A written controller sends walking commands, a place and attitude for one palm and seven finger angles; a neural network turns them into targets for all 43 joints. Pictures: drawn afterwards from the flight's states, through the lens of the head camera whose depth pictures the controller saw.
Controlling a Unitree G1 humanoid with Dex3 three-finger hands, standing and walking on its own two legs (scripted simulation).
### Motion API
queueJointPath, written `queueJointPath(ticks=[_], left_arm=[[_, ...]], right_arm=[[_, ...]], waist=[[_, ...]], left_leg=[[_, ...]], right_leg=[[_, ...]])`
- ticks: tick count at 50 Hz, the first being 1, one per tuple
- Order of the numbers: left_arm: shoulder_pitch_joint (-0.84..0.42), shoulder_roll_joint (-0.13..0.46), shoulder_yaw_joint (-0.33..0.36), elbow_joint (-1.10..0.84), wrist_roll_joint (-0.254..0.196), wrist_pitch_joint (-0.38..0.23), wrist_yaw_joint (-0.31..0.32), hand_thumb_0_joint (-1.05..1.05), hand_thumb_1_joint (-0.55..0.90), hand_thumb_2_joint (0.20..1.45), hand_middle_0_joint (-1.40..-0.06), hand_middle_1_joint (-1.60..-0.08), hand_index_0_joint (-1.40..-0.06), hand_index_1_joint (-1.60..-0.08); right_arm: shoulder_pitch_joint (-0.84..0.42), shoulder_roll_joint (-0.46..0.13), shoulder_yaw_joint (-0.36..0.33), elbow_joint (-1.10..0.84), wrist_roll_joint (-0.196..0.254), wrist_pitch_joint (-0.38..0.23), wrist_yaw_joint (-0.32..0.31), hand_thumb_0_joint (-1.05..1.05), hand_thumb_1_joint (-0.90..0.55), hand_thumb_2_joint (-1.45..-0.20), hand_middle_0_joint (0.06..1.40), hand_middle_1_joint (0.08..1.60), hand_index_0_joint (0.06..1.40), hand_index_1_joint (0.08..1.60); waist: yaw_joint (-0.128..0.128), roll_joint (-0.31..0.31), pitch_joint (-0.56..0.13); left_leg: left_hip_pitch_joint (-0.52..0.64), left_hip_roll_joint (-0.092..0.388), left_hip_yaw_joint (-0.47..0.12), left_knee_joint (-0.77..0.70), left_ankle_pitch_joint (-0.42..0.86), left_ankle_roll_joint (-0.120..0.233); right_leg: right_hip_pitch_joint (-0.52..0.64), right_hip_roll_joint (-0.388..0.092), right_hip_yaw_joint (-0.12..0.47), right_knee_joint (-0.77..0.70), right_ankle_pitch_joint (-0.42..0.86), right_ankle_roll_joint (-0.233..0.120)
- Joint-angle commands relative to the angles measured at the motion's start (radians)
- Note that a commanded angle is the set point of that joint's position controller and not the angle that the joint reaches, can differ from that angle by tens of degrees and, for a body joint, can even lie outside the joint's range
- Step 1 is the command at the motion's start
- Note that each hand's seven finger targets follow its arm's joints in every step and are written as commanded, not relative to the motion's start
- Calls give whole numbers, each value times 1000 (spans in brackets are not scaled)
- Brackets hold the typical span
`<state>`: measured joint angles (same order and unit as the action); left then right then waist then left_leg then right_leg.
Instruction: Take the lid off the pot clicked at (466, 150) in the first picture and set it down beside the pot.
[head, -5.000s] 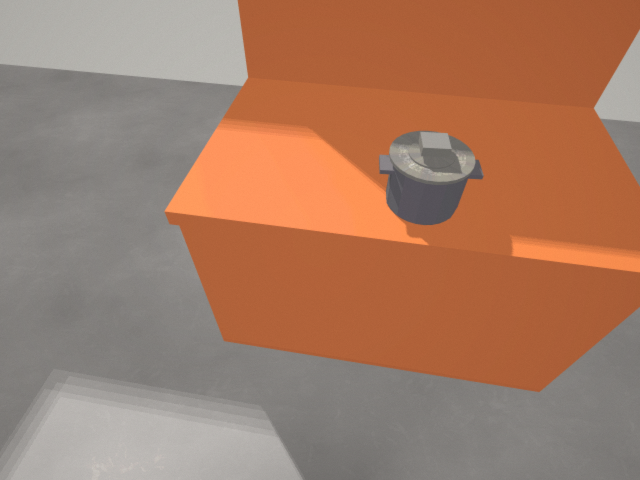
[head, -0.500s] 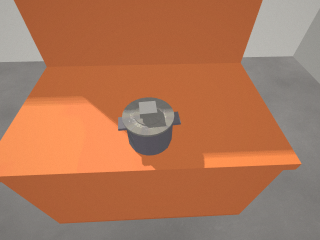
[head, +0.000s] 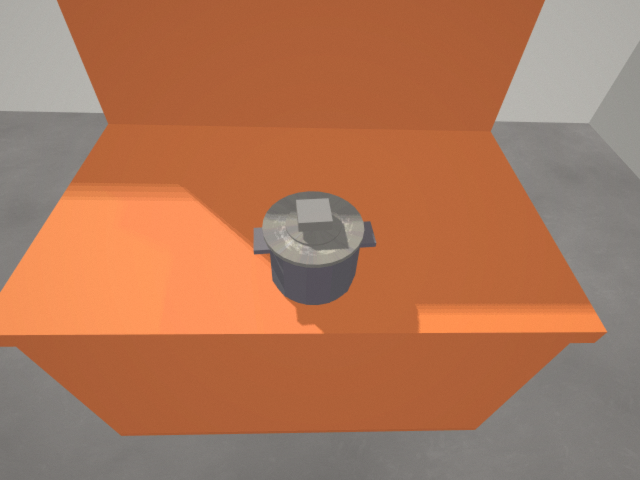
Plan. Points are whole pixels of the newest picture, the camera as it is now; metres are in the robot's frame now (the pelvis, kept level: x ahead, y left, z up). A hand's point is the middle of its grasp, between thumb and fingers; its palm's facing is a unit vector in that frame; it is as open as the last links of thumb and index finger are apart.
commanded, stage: look again from close up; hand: left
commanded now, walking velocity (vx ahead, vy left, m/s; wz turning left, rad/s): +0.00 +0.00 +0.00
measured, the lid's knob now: (313, 214) +0.50 +0.05 +0.04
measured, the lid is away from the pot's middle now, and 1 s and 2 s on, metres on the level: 0.00 0.00 0.00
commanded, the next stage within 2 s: shuffle to correct the standing spot in 0.44 s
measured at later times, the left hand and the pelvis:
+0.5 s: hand out of the picture -0.03 +0.18 -0.18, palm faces +0.01 -0.99 -0.17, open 7.4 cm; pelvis -0.02 +0.02 +0.00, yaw +0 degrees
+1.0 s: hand out of the picture -0.05 +0.16 -0.18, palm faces +0.08 -0.98 -0.18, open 7.4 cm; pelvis +0.00 +0.00 -0.01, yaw +3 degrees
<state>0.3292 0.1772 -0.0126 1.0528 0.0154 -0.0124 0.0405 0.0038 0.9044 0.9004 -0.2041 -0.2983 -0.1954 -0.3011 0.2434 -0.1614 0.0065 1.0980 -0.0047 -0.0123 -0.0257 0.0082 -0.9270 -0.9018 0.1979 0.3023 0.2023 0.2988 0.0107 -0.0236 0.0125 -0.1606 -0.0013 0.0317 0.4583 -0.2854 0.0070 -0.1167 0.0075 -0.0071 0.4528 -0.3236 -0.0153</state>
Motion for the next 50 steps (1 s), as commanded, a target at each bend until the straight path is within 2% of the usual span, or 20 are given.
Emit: queueJointPath(ticks=[1, 9, 10, 19, 20, 26, 30, 33, 34, 37, 40, 43, 45, 47, 50], left_arm=[[64, 104, 16, -36, -3, -13, 6, 0, 900, 900, -200, -300, -200, -300], [75, 100, 13, -22, -2, -14, 6, 0, 900, 900, -200, -300, -200, -300], [79, 102, 12, -22, -4, -14, 4, 0, 900, 900, -200, -300, -200, -300], [87, 86, 10, -9, -1, -13, 5, 0, 900, 900, -200, -300, -200, -300], [86, 87, 10, -8, -2, -11, 4, 0, 900, 900, -200, -300, -200, -300], [93, 77, 9, -3, -1, -11, 5, 0, 900, 900, -200, -300, -200, -300], [96, 64, 7, 6, -1, -7, 1, 0, 900, 900, -200, -300, -200, -300], [103, 54, 7, 3, 5, 1, -1, 0, 900, 900, -200, -300, -200, -300], [108, 50, 7, 3, 6, 1, -2, 0, 900, 900, -200, -300, -200, -300], [125, 46, 8, 2, 10, 2, -4, 0, 900, 900, -200, -300, -200, -300], [141, 46, 9, 6, 9, -2, -5, 0, 900, 900, -200, -300, -200, -300], [154, 42, 14, 7, 9, -6, -2, 0, 900, 900, -200, -300, -200, -300], [161, 42, 15, 10, 6, -8, -1, 0, 900, 900, -200, -300, -200, -300], [169, 39, 18, 12, 5, -7, 2, 0, 900, 900, -200, -300, -200, -300], [174, 44, 23, 14, 2, -5, 3, 0, 900, 900, -200, -300, -200, -300]], right_arm=[[38, -98, -13, -37, 1, -18, -6, 0, -900, -900, 200, 300, 200, 300], [59, -88, -14, -19, 3, -22, -4, 0, -900, -900, 200, 300, 200, 300], [57, -86, -13, -17, 3, -21, -4, 0, -900, -900, 200, 300, 200, 300], [77, -77, -15, -1, 4, -22, -3, 0, -900, -900, 200, 300, 200, 300], [71, -74, -15, -1, 4, -22, -3, 0, -900, -900, 200, 300, 200, 300], [82, -74, -18, 2, 4, -23, -4, 0, -900, -900, 200, 300, 200, 300], [85, -63, -20, 5, 4, -21, -2, 0, -900, -900, 200, 300, 200, 300], [84, -78, -31, 3, 0, -13, 1, 0, -900, -900, 200, 300, 200, 300], [83, -81, -34, 2, -1, -12, 1, 0, -900, -900, 200, 300, 200, 300], [83, -87, -42, -8, -2, -9, 2, 0, -900, -900, 200, 300, 200, 300], [91, -79, -47, -10, -2, -8, 1, 0, -900, -900, 200, 300, 200, 300], [102, -73, -49, -13, -3, -11, -3, 0, -900, -900, 200, 300, 200, 300], [114, -59, -50, -7, -2, -13, -7, 0, -900, -900, 200, 300, 200, 300], [116, -59, -49, -3, -3, -13, -12, 0, -900, -900, 200, 300, 200, 300], [121, -54, -51, 7, -2, -11, -19, 0, -900, -900, 200, 300, 200, 300]], waist=[[0, 17, 55], [1, 22, 46], [5, 2, 49], [1, 18, 60], [4, 25, 77], [2, 26, 67], [-2, 10, 83], [-4, 40, 113], [-2, 70, 115], [2, 90, 123], [4, 79, 113], [-3, 40, 68], [-7, 9, 42], [-12, 2, 28], [-16, -11, 17]], left_leg=[[14, 99, -86, -60, 253, 25], [16, 97, -89, -71, 246, 29], [15, 100, -91, -72, 239, 32], [3, 96, -91, -83, 201, 32], [-7, 97, -93, -86, 196, 35], [-4, 99, -94, -85, 189, 36], [-30, 107, -120, -113, 84, 45], [-88, 123, -171, -164, -103, 57], [-101, 128, -193, -181, -137, 63], [-139, 142, -232, -204, -185, 80], [-141, 139, -238, -174, -127, 90], [-114, 121, -212, -98, 7, 88], [-78, 118, -182, -46, 146, 87], [-58, 108, -151, 7, 248, 78], [-41, 111, -129, 51, 350, 72]], right_leg=[[-89, -105, 79, -83, 266, -20], [-86, -110, 79, -86, 242, -20], [-86, -107, 74, -90, 239, -20], [-102, -108, 82, -92, 197, -20], [-106, -104, 75, -96, 189, -20], [-110, -105, 77, -91, 181, -18], [-116, -90, 49, -86, 104, -8], [-136, -74, 16, -57, -4, -2], [-134, -68, 4, -43, -11, -1], [-131, -59, -29, -11, -14, 2], [-125, -66, -38, -13, 10, -1], [-109, -80, -25, -14, 63, -8], [-98, -86, -20, -14, 135, -17], [-92, -93, -7, -7, 194, -24], [-72, -94, -7, 7, 307, -34]])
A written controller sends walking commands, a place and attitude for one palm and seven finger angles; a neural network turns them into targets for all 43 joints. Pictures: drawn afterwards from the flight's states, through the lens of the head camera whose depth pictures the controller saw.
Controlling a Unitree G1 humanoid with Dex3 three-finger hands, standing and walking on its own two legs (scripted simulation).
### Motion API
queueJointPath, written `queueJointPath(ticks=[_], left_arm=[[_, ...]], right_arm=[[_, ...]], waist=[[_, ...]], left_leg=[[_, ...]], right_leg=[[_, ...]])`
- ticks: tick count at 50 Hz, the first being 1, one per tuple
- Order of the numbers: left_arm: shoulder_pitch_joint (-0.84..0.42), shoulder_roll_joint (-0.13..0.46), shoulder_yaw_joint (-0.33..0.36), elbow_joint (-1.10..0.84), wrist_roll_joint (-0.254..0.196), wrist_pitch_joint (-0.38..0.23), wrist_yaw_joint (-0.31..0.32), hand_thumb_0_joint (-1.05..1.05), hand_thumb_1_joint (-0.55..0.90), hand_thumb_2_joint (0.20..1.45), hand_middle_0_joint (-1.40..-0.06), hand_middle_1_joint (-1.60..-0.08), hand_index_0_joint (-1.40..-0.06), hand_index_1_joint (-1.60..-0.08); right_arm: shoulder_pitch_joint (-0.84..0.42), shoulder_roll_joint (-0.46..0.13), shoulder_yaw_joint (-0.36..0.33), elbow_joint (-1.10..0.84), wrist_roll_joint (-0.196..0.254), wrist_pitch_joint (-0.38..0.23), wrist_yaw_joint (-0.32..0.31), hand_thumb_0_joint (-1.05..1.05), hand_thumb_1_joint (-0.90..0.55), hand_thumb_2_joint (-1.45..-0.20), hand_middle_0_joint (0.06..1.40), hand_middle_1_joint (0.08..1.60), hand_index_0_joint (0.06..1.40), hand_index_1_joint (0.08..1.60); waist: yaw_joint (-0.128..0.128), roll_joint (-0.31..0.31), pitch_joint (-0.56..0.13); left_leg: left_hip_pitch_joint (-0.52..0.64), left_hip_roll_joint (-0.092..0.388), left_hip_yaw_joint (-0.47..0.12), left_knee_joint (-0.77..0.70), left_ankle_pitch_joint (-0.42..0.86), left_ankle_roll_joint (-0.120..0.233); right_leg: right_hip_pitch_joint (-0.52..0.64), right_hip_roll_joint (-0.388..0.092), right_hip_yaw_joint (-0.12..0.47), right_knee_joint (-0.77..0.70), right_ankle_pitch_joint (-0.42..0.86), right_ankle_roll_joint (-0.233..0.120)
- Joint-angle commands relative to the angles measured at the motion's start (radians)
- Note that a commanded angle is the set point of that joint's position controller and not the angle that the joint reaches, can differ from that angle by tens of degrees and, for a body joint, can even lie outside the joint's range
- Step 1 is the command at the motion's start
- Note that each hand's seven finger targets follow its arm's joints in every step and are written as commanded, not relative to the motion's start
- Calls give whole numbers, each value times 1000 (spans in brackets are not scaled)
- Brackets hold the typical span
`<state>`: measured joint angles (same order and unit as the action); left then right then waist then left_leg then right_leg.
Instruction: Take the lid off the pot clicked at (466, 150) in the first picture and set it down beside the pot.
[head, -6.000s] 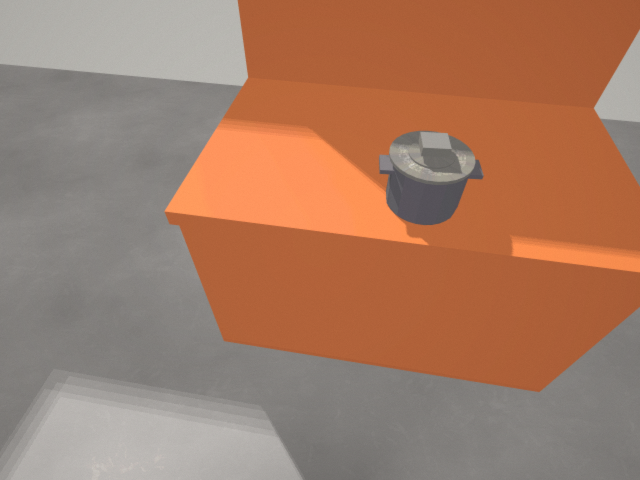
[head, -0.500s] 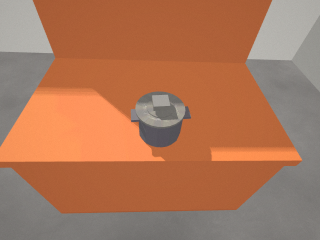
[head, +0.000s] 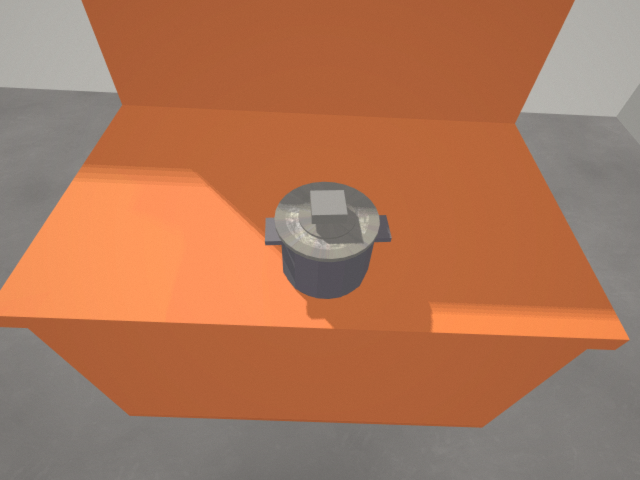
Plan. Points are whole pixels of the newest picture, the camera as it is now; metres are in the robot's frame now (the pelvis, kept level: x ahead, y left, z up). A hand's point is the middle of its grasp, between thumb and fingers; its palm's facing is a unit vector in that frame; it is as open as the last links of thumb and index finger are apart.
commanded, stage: shuffle to correct the standing spot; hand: left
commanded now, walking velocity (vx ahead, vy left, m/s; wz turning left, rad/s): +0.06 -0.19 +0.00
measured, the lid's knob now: (328, 206) +0.50 +0.02 +0.04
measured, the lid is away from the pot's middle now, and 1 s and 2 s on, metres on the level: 0.00 0.00 0.00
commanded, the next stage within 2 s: come to a stop and stand still in 0.94 s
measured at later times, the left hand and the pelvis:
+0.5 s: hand out of the picture +0.03 +0.13 -0.19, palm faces +0.03 -0.98 -0.21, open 7.4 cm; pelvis +0.01 -0.06 -0.01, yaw +0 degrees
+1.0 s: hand out of the picture +0.08 +0.08 -0.17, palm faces +0.03 -0.99 -0.14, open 7.3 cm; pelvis +0.02 -0.11 +0.01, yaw +1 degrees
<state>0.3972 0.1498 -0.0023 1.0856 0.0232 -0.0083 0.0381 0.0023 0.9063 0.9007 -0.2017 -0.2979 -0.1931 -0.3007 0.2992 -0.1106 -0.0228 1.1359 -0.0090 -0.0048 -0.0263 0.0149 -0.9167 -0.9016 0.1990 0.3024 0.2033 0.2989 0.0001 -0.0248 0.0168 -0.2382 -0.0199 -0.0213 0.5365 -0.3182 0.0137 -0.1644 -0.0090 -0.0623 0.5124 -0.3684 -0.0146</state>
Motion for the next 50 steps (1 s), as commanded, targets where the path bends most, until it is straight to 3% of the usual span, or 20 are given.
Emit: queueJointPath(ticks=[1, 11, 14, 16, 18, 20, 23, 24, 25, 26, 27, 32, 36, 37, 38, 39, 40, 44, 46, 50], left_arm=[[108, 69, 17, -21, -4, -7, 7, 0, 900, 900, -200, -300, -200, -300], [107, 109, 49, -58, 2, 22, 4, 0, 900, 900, -200, -300, -200, -300], [61, 109, 50, -86, 5, 28, 1, 0, 900, 900, -200, -300, -200, -300], [29, 88, 49, -118, 0, 29, -3, 0, 900, 900, -200, -300, -200, -300], [-13, 64, 49, -144, 1, 31, -1, 0, 900, 900, -200, -300, -200, -300], [-33, 85, 59, -170, -5, 39, -6, 0, 900, 900, -200, -300, -200, -300], [66, 88, 72, -153, 0, 27, -18, 0, 900, 900, -200, -300, -200, -300], [97, 134, 80, -131, 9, 19, -15, 0, 900, 900, -200, -300, -200, -300], [115, 193, 87, -123, 9, 16, -12, 0, 900, 900, -200, -300, -200, -300], [91, 200, 70, -137, 9, 19, -13, 0, 900, 900, -200, -300, -200, -300], [25, 190, 69, -165, 18, 26, -9, 0, 900, 900, -200, -300, -200, -300], [-48, 165, 64, -194, 27, 20, 9, 0, 900, 900, -200, -300, -200, -300], [-83, 152, 49, -208, -4, 20, 6, 0, 900, 900, -200, -300, -200, -300], [-66, 114, 44, -214, -10, 17, 0, 0, 900, 900, -200, -300, -200, -300], [-56, 98, 38, -217, -12, 18, -3, 0, 900, 900, -200, -300, -200, -300], [-69, 148, 49, -227, -2, 36, 2, 0, 900, 900, -200, -300, -200, -300], [-92, 149, 49, -224, -2, 40, 3, 0, 900, 900, -200, -300, -200, -300], [-102, 133, 49, -206, 9, 55, -24, 0, 900, 900, -200, -300, -200, -300], [-109, 115, 48, -209, 9, 58, -28, 0, 900, 900, -200, -300, -200, -300], [-156, 103, 42, -232, 5, 59, -34, 0, 900, 900, -200, -300, -200, -300]], right_arm=[[61, -112, -24, -31, 2, -17, -21, 0, -900, -900, 200, 300, 200, 300], [3, -104, -31, -49, 0, 1, -37, 0, -900, -900, 200, 300, 200, 300], [4, -105, -33, -49, -3, 3, -39, 0, -900, -900, 200, 300, 200, 300], [37, -160, -45, -47, -10, 4, -43, 0, -900, -900, 200, 300, 200, 300], [74, -206, -57, -45, -14, 8, -48, 0, -900, -900, 200, 300, 200, 300], [29, -213, -61, -73, -22, 4, -43, 0, -900, -900, 200, 300, 200, 300], [-89, -218, -59, -123, -18, 2, -36, 0, -900, -900, 200, 300, 200, 300], [-77, -183, -57, -135, -7, 6, -34, 0, -900, -900, 200, 300, 200, 300], [-74, -119, -49, -159, 1, 15, -33, 0, -900, -900, 200, 300, 200, 300], [-84, -128, -50, -167, 0, 23, -31, 0, -900, -900, 200, 300, 200, 300], [-63, -130, -53, -150, -1, 23, -21, 0, -900, -900, 200, 300, 200, 300], [-89, -80, -43, -150, -3, 15, -7, 0, -900, -900, 200, 300, 200, 300], [80, -88, -28, -96, -1, -5, -14, 0, -900, -900, 200, 300, 200, 300], [124, -149, -35, -94, -9, -15, -22, 0, -900, -900, 200, 300, 200, 300], [156, -207, -44, -102, -12, -12, -25, 0, -900, -900, 200, 300, 200, 300], [115, -224, -37, -136, -11, -4, -24, 0, -900, -900, 200, 300, 200, 300], [55, -213, -33, -148, -14, -13, -27, 0, -900, -900, 200, 300, 200, 300], [-45, -182, -32, -175, -20, -37, -24, 0, -900, -900, 200, 300, 200, 300], [-22, -196, -41, -177, -23, -36, -20, 0, -900, -900, 200, 300, 200, 300], [-10, -209, -57, -180, -22, -24, -7, 0, -900, -900, 200, 300, 200, 300]], waist=[[-6, -11, 9], [3, -58, 31], [-17, 11, 38], [-35, 155, 32], [-40, 286, 51], [-23, 266, 54], [67, 139, 21], [59, -79, -8], [58, -323, -19], [55, -317, -32], [36, -237, -26], [17, -90, 59], [-61, 10, -38], [-74, 167, -62], [-81, 274, -73], [-64, 165, -70], [-34, 213, -61], [31, 107, 46], [29, 65, 48], [-7, 204, 54]], left_leg=[[35, 129, -65, -5, 409, 62], [-70, 83, 37, 161, 258, 24], [-11, 111, 25, 107, 281, 31], [102, 233, -129, 2, 425, 98], [101, 398, -311, -122, 598, 205], [59, 415, -302, -125, 610, 208], [-71, 283, -117, 45, 450, 86], [-172, 143, 39, 226, 306, 16], [-294, 18, 130, 376, -162, -29], [-281, 25, 82, 489, -327, -28], [-243, 38, 82, 549, -280, -27], [-217, 45, 124, 396, -246, -13], [160, 70, 99, -127, 209, 17], [273, 257, -126, -206, 437, 101], [294, 473, -373, -204, 772, 249], [199, 519, -366, -198, 761, 307], [134, 495, -371, -221, 696, 297], [73, 342, -91, -176, 600, 195], [73, 314, -48, -178, 563, 173], [92, 303, -16, -186, 479, 158]], right_leg=[[-16, -82, 50, -46, 393, -34], [48, -129, 117, -43, 624, -78], [-18, -110, 94, 5, 613, -77], [-169, -28, 19, 116, 416, -3], [-265, 11, -12, 310, -110, 26], [-262, -17, 62, 370, -242, -3], [-37, -32, 53, -13, 55, 9], [98, -84, 135, -119, 320, -1], [180, -225, 273, -168, 635, -78], [127, -269, 282, -175, 677, -159], [46, -247, 248, -191, 467, -211], [-11, -208, 199, -104, 619, -246], [-92, -97, 103, 120, 592, -113], [-220, -18, 49, 318, 318, -45], [-350, 49, 44, 601, -198, 7], [-341, 27, 140, 772, -238, 0], [-360, 12, 182, 824, -172, 10], [-433, -6, 128, 916, -81, 41], [-432, -12, 103, 874, -61, 55], [-409, -45, 40, 626, -85, 74]])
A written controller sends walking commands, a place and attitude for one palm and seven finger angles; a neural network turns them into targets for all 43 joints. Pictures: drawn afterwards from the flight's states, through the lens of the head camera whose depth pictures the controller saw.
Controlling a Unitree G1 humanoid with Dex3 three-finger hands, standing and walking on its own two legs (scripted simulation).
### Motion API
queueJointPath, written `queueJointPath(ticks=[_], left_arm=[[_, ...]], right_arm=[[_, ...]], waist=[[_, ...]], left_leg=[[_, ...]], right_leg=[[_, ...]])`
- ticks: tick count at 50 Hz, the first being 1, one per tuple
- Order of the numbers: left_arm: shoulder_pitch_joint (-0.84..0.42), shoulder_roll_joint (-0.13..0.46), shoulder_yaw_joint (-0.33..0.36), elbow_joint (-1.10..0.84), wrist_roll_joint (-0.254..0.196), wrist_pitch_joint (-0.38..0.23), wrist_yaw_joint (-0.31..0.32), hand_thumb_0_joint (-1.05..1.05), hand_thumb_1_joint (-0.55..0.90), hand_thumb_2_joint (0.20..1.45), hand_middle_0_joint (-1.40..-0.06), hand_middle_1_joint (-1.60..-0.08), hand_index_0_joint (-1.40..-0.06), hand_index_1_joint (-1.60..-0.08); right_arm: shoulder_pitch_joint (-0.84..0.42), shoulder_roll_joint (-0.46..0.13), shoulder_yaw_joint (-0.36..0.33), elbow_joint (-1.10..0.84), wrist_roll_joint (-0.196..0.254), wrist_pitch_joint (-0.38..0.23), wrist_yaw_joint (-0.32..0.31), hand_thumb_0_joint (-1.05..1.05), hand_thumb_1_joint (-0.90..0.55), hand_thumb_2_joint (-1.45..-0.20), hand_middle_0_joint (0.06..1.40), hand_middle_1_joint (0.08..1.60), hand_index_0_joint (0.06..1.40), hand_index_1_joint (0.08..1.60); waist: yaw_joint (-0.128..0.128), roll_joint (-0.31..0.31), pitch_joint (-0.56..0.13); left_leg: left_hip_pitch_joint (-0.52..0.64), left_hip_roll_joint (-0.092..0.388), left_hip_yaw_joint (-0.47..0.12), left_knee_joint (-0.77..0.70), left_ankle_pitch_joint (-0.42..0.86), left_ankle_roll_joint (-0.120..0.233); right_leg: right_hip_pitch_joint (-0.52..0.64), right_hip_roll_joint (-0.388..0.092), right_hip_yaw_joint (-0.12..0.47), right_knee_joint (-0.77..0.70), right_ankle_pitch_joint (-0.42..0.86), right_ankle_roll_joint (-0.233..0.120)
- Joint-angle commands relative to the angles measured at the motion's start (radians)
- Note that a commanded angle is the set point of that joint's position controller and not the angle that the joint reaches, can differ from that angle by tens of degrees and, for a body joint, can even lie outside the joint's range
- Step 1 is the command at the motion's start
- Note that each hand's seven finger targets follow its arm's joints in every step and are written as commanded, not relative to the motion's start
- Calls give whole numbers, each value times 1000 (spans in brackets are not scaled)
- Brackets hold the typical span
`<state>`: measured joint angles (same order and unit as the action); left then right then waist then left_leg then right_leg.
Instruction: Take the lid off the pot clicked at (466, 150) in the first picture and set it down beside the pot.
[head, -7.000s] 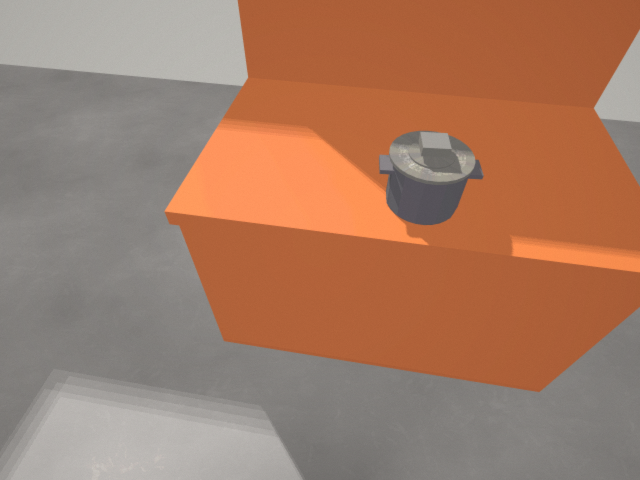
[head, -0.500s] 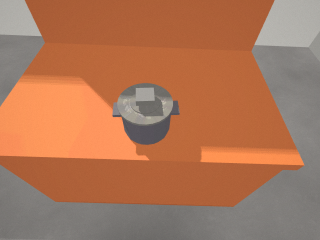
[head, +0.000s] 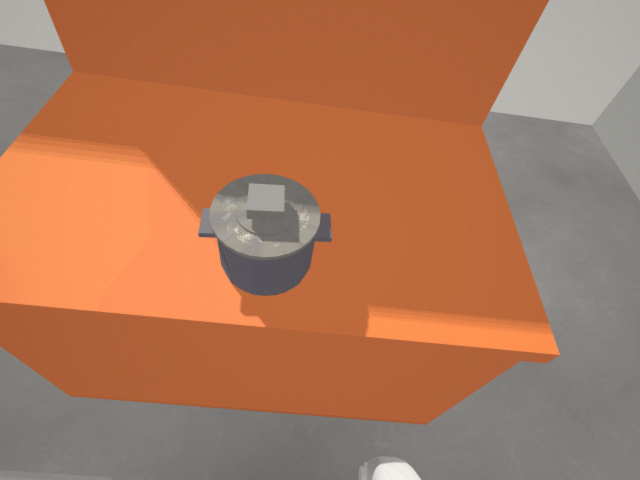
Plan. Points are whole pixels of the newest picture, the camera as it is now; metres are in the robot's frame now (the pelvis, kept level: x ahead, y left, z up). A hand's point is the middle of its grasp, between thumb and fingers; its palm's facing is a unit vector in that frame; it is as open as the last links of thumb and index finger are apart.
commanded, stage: come to a stop and stand still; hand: left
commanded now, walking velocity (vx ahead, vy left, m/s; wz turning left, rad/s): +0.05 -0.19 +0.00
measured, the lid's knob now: (266, 201) +0.48 +0.12 +0.03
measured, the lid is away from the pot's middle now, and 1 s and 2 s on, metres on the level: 0.00 0.00 0.00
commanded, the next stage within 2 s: look again from close up in 1.58 s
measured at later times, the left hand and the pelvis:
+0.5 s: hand out of the picture +0.04 +0.13 -0.18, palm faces +0.01 -0.98 -0.21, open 7.3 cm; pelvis +0.00 -0.05 -0.01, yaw -1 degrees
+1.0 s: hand out of the picture +0.00 +0.14 -0.17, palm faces -0.02 -0.96 -0.27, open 7.4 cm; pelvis -0.01 -0.06 -0.01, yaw -2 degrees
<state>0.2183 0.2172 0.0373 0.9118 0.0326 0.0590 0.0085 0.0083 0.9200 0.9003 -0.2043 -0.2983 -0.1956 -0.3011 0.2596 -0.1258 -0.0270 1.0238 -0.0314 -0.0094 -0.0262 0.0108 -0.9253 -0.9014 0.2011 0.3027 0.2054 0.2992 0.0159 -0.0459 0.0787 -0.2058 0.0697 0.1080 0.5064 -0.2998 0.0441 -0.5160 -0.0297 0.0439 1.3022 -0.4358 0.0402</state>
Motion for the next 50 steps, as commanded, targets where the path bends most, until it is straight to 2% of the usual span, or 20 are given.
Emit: queueJointPath(ticks=[1, 5, 7, 9, 11, 12, 13, 14, 17, 20, 22, 26, 27, 28, 29, 30, 33, 36, 41, 50], left_arm=[[10, 33, 0, -66, -7, -9, -7, 0, 900, 900, -200, -300, -200, -300], [72, 9, -10, -32, -20, -40, 4, 0, 900, 900, -200, -300, -200, -300], [182, 52, -4, 29, -19, -67, 15, 0, 900, 900, -200, -300, -200, -300], [151, 136, -6, 45, -15, -87, 29, 0, 900, 900, -200, -300, -200, -300], [82, 159, -10, 23, -6, -78, 24, 0, 900, 900, -200, -300, -200, -300], [43, 164, -3, 29, -10, -79, 27, 0, 900, 900, -200, -300, -200, -300], [31, 151, -3, 32, -11, -75, 30, 0, 900, 900, -200, -300, -200, -300], [36, 143, -3, 33, -10, -75, 33, 0, 900, 900, -200, -300, -200, -300], [73, 125, -3, 34, -17, -73, 38, 0, 900, 900, -200, -300, -200, -300], [102, 99, -6, 33, -23, -66, 41, 0, 900, 900, -200, -300, -200, -300], [116, 96, -3, 35, -21, -65, 45, 0, 900, 900, -200, -300, -200, -300], [102, 85, -9, 36, -15, -56, 44, 0, 900, 900, -200, -300, -200, -300], [144, 103, -9, 99, -11, -66, 72, 0, 900, 900, -200, -300, -200, -300], [97, 159, 4, 35, -11, -69, 59, 0, 900, 900, -200, -300, -200, -300], [77, 130, 1, 26, -11, -55, 48, 0, 900, 900, -200, -300, -200, -300], [57, 115, 0, 25, -8, -43, 38, 0, 900, 900, -200, -300, -200, -300], [114, 62, -16, 46, -5, -39, 26, 0, 900, 900, -200, -300, -200, -300], [109, 73, -22, 49, -10, -56, 20, 0, 900, 900, -200, -300, -200, -300], [96, 104, -20, 39, -9, -61, 20, 0, 900, 900, -200, -300, -200, -300], [132, 97, -25, 68, -15, -74, 24, 0, 900, 900, -200, -300, -200, -300]], right_arm=[[33, -206, -58, -67, 0, -13, -5, 0, -900, -900, 200, 300, 200, 300], [-11, -201, -55, -73, 6, 2, -3, 0, -900, -900, 200, 300, 200, 300], [9, -156, -43, -66, 21, 4, 3, 0, -900, -900, 200, 300, 200, 300], [58, -59, -12, -66, 31, 16, 6, 0, -900, -900, 200, 300, 200, 300], [73, -53, -15, -47, 28, 32, 12, 0, -900, -900, 200, 300, 200, 300], [77, -64, -12, -36, 28, 43, 13, 0, -900, -900, 200, 300, 200, 300], [79, -88, -13, -29, 27, 43, 13, 0, -900, -900, 200, 300, 200, 300], [92, -95, -13, -25, 26, 36, 13, 0, -900, -900, 200, 300, 200, 300], [85, -105, -3, -11, 33, 16, 10, 0, -900, -900, 200, 300, 200, 300], [56, -119, -4, -21, 33, 6, 4, 0, -900, -900, 200, 300, 200, 300], [52, -120, -7, -35, 34, 8, 1, 0, -900, -900, 200, 300, 200, 300], [56, -121, -10, -45, 33, 14, 6, 0, -900, -900, 200, 300, 200, 300], [-12, -194, -16, -112, 34, -12, 16, 0, -900, -900, 200, 300, 200, 300], [37, -156, -18, -133, 21, -3, 23, 0, -900, -900, 200, 300, 200, 300], [22, -169, -15, -142, 14, 0, 25, 0, -900, -900, 200, 300, 200, 300], [19, -190, -19, -154, 7, 8, 25, 0, -900, -900, 200, 300, 200, 300], [-27, -206, -20, -186, 11, 11, 20, 0, -900, -900, 200, 300, 200, 300], [14, -179, -11, -176, 13, 12, 19, 0, -900, -900, 200, 300, 200, 300], [62, -181, -10, -149, 14, 8, 21, 0, -900, -900, 200, 300, 200, 300], [71, -157, 2, -98, 22, -19, 11, 0, -900, -900, 200, 300, 200, 300]], waist=[[-25, 251, -27], [-5, 279, -82], [26, 86, -146], [-14, -197, -154], [-44, -44, -75], [-41, -241, -36], [-36, -301, 1], [-37, -304, 2], [-18, -95, -63], [9, 124, -99], [10, 132, -106], [5, 28, -73], [2, 167, -105], [-14, 162, -142], [-11, 255, -65], [-14, 279, -56], [21, 148, 38], [1, 20, 29], [-23, -26, 53], [-14, 7, -51]], left_leg=[[68, 207, -135, -153, 435, 118], [12, 181, -127, -45, 406, 64], [-47, 76, -67, 95, 190, -11], [-165, -29, -13, 150, -204, -67], [-59, -38, -43, 178, -180, -58], [-72, -37, -19, 170, -160, -69], [-64, -31, -42, 154, -115, -64], [-55, -31, -51, 108, -75, -60], [-18, -15, -64, -48, 138, -52], [18, 22, -104, -47, 406, -31], [23, 32, -116, -42, 443, -23], [-11, 31, -126, -74, 268, -19], [-20, 57, -80, 72, 327, -50], [-77, 8, -116, -5, 106, -46], [-114, 37, -157, -96, 1, -26], [-155, 67, -231, -171, -103, 0], [-260, 76, -243, -207, -234, 28], [-170, 16, -189, -142, -182, 0], [-99, -2, -160, -126, -154, -7], [-8, 12, -122, -93, 112, -15]], right_leg=[[-25, -36, -75, -267, -22, 19], [217, -27, -119, -701, 68, -3], [418, -46, -92, -926, 307, -2], [459, -268, 150, -965, 667, -67], [248, -273, 89, -995, 443, -100], [214, -236, 118, -1034, 305, -97], [199, -231, 107, -1039, 302, -107], [221, -224, 79, -1010, 378, -112], [308, -201, 28, -863, 640, -97], [321, -149, -15, -795, 590, -65], [310, -146, -13, -792, 545, -63], [280, -133, -26, -828, 387, -51], [316, -155, -10, -781, 537, -64], [306, -147, -6, -753, 246, -83], [230, -98, -57, -735, 40, -73], [225, -36, -109, -683, -2, -61], [240, -19, -119, -685, 81, -56], [179, -54, -5, -811, 32, -72], [90, -64, 56, -867, -46, -70], [203, -77, 37, -838, 259, -57]])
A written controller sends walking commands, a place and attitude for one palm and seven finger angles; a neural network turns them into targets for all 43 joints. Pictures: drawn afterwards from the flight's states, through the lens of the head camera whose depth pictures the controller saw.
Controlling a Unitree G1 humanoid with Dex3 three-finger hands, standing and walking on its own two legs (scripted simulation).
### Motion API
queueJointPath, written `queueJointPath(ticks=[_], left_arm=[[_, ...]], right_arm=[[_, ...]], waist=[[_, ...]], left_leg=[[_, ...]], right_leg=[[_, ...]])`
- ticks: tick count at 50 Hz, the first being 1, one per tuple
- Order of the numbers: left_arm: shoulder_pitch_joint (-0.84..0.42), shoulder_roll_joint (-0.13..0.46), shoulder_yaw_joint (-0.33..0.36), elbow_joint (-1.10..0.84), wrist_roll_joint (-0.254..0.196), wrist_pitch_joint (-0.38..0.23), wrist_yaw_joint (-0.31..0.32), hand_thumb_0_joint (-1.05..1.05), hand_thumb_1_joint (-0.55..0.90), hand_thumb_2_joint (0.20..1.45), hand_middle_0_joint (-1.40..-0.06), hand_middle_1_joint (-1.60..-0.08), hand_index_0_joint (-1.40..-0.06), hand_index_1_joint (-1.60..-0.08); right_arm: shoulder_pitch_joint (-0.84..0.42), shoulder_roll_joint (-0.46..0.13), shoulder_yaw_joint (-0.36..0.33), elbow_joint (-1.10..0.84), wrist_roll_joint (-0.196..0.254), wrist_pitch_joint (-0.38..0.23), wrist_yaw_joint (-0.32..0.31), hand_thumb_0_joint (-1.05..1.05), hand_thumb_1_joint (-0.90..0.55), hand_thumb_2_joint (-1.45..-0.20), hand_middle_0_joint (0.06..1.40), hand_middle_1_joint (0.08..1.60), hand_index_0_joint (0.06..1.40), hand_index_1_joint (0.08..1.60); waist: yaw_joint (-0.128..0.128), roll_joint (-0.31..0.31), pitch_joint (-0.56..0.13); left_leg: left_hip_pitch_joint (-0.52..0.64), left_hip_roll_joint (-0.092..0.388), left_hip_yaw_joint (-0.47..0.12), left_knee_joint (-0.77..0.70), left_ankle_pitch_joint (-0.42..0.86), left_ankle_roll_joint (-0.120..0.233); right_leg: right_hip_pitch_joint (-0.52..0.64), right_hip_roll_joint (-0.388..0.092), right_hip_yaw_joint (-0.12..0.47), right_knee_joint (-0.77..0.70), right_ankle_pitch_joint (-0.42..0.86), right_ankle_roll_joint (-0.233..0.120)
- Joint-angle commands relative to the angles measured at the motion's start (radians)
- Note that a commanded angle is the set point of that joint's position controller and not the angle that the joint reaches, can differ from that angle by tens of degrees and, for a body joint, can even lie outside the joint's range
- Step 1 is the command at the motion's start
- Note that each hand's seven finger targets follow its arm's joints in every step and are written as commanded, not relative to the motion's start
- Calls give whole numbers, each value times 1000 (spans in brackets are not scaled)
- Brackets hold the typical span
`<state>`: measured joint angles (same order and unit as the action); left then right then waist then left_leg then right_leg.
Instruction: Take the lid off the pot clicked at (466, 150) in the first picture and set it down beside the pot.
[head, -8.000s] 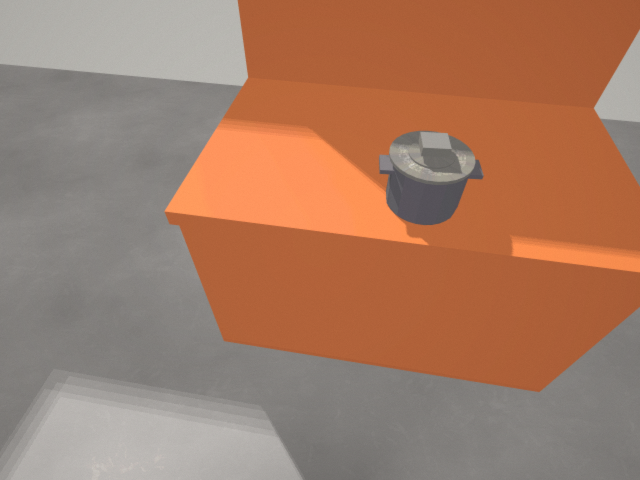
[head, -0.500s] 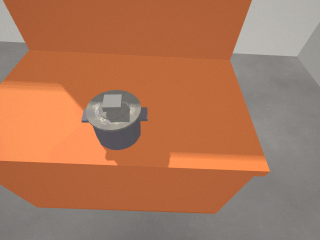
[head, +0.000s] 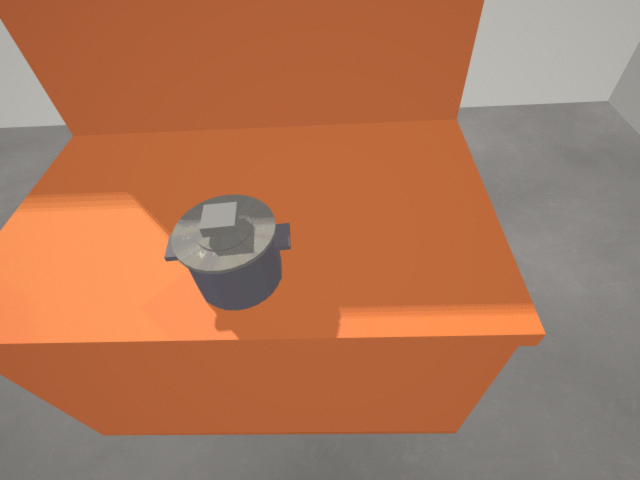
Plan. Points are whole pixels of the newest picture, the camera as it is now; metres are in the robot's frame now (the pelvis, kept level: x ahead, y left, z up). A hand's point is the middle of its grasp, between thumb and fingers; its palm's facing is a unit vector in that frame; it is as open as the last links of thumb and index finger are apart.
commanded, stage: come to a stop and stand still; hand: left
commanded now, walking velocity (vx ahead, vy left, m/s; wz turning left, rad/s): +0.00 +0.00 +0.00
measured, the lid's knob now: (220, 219) +0.48 +0.20 +0.05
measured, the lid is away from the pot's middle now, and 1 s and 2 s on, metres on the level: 0.00 0.00 0.00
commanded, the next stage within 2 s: look again from close up in 0.58 s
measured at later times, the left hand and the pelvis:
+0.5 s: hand out of the picture +0.05 +0.16 -0.16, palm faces +0.01 -0.97 -0.23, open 7.3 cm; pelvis +0.02 -0.02 +0.00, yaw +1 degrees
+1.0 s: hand out of the picture +0.02 +0.15 -0.17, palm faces +0.02 -0.98 -0.19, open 7.4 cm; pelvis +0.02 -0.02 +0.01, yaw +1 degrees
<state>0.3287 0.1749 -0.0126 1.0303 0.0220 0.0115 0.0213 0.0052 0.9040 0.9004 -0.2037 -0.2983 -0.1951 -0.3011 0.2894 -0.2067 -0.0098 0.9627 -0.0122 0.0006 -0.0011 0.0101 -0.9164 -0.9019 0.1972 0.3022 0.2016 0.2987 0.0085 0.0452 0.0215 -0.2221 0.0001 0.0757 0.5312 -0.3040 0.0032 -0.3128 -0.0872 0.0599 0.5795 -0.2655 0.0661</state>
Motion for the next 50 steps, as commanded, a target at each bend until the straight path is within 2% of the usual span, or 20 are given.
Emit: queueJointPath(ticks=[1, 4, 5, 6, 11, 15, 19, 20, 26, 32, 40, 44, 50], left_arm=[[22, 137, 25, -45, -4, -29, 12, 0, 900, 900, -200, -300, -200, -300], [18, 131, 26, -32, -6, -32, 14, 0, 900, 900, -200, -300, -200, -300], [19, 133, 26, -32, -7, -32, 13, 0, 900, 900, -200, -300, -200, -300], [14, 128, 26, -29, -7, -32, 14, 0, 900, 900, -200, -300, -200, -300], [3, 120, 26, -15, -7, -31, 14, 0, 900, 900, -200, -300, -200, -300], [-8, 120, 28, -11, -8, -30, 12, 0, 900, 900, -200, -300, -200, -300], [-13, 115, 28, -8, -8, -31, 13, 0, 900, 900, -200, -300, -200, -300], [-16, 116, 28, -9, -9, -31, 12, 0, 900, 900, -200, -300, -200, -300], [-14, 111, 29, -1, -8, -35, 14, 0, 900, 900, -200, -300, -200, -300], [-16, 109, 27, 7, -7, -34, 14, 0, 900, 900, -200, -300, -200, -300], [-5, 104, 25, 20, -7, -30, 13, 0, 900, 900, -200, -300, -200, -300], [3, 98, 24, 25, -6, -33, 14, 0, 900, 900, -200, -300, -200, -300], [13, 94, 23, 31, -7, -34, 13, 0, 900, 900, -200, -300, -200, -300]], right_arm=[[44, -78, -15, -29, 3, -31, -15, 0, -900, -900, 200, 300, 200, 300], [51, -68, -13, -4, 4, -32, -18, 0, -900, -900, 200, 300, 200, 300], [50, -63, -13, 3, 3, -31, -19, 0, -900, -900, 200, 300, 200, 300], [49, -66, -12, 9, 3, -30, -20, 0, -900, -900, 200, 300, 200, 300], [57, -50, -9, 40, 3, -28, -23, 0, -900, -900, 200, 300, 200, 300], [65, -37, -8, 59, 2, -26, -23, 0, -900, -900, 200, 300, 200, 300], [70, -40, -7, 72, 4, -30, -23, 0, -900, -900, 200, 300, 200, 300], [69, -37, -8, 77, 3, -29, -24, 0, -900, -900, 200, 300, 200, 300], [68, -40, -9, 94, 4, -32, -26, 0, -900, -900, 200, 300, 200, 300], [70, -32, -7, 108, 6, -30, -26, 0, -900, -900, 200, 300, 200, 300], [67, -24, -5, 124, 7, -31, -25, 0, -900, -900, 200, 300, 200, 300], [70, -25, -6, 127, 7, -34, -25, 0, -900, -900, 200, 300, 200, 300], [77, -15, -5, 136, 9, -35, -25, 0, -900, -900, 200, 300, 200, 300]], waist=[[-8, -81, -7], [-9, -67, -13], [-6, -79, -7], [-8, -61, 7], [-6, -44, 27], [-6, -62, 37], [-8, -71, 7], [-7, -81, 18], [-7, -58, -1], [-10, -67, 33], [-6, -48, 53], [-7, -55, 30], [-5, -65, 43]], left_leg=[[19, 81, -84, -108, 144, 22], [33, 84, -74, -102, 189, 14], [36, 86, -78, -103, 198, 16], [29, 86, -74, -101, 197, 11], [24, 89, -71, -113, 185, 7], [27, 90, -68, -125, 162, 7], [44, 93, -66, -122, 196, 5], [43, 94, -70, -128, 195, 8], [63, 97, -65, -118, 248, 4], [51, 99, -63, -132, 219, 2], [46, 102, -68, -156, 166, 10], [55, 99, -67, -145, 187, 9], [41, 100, -68, -153, 175, 12]], right_leg=[[11, -23, 21, -110, 123, -83], [32, -30, 19, -106, 186, -86], [35, -27, 12, -109, 200, -88], [32, -29, 15, -110, 199, -88], [41, -27, 14, -125, 190, -93], [41, -23, 7, -141, 166, -94], [64, -25, 3, -137, 199, -92], [63, -20, -2, -141, 197, -93], [82, -25, -4, -134, 268, -94], [69, -21, -2, -149, 233, -93], [58, -12, -5, -174, 148, -90], [69, -17, -2, -171, 176, -88], [74, -14, -8, -175, 167, -90]])
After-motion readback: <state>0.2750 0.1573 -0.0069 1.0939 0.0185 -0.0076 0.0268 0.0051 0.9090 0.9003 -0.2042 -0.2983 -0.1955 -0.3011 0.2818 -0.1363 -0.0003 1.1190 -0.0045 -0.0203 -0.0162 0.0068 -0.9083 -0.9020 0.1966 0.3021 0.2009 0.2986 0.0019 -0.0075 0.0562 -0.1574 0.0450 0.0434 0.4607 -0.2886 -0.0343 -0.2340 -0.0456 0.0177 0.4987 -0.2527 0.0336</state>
